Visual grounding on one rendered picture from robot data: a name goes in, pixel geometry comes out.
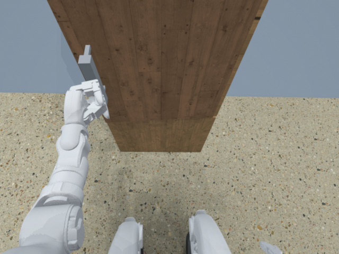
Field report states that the left robot forearm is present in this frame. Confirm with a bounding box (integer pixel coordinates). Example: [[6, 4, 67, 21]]
[[19, 123, 90, 247]]

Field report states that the right robot thigh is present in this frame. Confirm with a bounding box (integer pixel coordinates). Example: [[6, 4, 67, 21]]
[[189, 214, 231, 254]]

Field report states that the right robot shin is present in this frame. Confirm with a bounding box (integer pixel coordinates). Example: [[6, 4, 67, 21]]
[[191, 210, 206, 254]]

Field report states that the left robot hand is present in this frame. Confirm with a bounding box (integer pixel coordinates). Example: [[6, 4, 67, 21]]
[[64, 79, 110, 129]]

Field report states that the left robot upper arm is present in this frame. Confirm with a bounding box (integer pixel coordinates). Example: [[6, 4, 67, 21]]
[[2, 204, 85, 254]]

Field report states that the cupboard door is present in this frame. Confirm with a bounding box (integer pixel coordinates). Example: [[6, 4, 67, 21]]
[[47, 0, 262, 123]]

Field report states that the right robot hand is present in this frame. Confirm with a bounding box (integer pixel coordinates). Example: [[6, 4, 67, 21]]
[[260, 241, 282, 254]]

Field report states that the handle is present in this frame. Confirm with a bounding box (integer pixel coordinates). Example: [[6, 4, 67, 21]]
[[78, 45, 108, 105]]

